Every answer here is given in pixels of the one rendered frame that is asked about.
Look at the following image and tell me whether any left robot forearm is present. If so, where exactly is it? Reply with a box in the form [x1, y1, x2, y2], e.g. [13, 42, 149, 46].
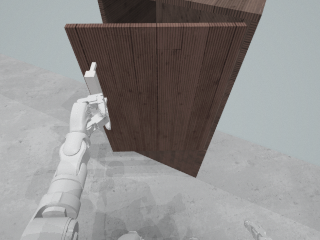
[20, 131, 91, 240]

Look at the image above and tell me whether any cupboard door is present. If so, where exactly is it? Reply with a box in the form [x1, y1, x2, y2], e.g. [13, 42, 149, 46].
[64, 22, 247, 152]

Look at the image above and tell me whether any handle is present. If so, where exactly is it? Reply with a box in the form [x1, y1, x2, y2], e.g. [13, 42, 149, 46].
[84, 62, 108, 110]

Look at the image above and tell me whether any left robot shin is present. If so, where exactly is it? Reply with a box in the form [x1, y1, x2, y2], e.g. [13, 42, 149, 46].
[128, 231, 138, 235]

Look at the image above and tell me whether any left robot hand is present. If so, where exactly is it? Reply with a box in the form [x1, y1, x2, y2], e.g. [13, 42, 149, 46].
[69, 93, 111, 138]

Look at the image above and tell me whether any left robot upper arm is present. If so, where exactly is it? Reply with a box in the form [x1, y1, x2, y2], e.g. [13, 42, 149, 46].
[22, 217, 79, 240]

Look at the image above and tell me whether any right robot hand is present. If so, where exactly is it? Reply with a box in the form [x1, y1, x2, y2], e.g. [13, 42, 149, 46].
[244, 220, 272, 240]

